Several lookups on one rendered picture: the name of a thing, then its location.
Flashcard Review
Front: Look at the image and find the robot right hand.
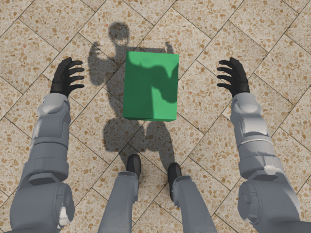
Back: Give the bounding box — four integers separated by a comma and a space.
217, 57, 250, 98

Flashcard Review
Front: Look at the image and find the left robot shin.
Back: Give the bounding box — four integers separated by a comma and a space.
114, 171, 138, 183

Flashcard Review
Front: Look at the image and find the robot right forearm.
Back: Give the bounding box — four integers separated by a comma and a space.
230, 92, 301, 216

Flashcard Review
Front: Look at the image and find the robot right upper arm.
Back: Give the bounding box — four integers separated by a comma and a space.
238, 180, 311, 233

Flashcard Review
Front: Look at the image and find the carton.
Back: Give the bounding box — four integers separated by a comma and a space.
122, 51, 179, 122

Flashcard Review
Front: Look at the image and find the robot left upper arm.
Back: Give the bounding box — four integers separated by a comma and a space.
4, 182, 75, 233

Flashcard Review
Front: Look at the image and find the robot left hand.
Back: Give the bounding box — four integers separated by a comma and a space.
50, 57, 85, 98

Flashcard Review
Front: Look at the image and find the robot right thigh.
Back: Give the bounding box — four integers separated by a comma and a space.
173, 180, 218, 233

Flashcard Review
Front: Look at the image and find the robot left forearm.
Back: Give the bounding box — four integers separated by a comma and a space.
10, 93, 71, 228

